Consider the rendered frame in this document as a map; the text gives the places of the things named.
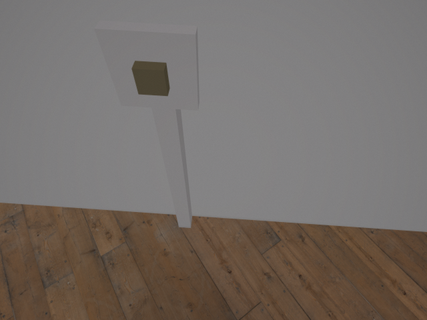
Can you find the button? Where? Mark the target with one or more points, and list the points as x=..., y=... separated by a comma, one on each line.
x=151, y=78

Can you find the panel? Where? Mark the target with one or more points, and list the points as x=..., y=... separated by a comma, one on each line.
x=123, y=43

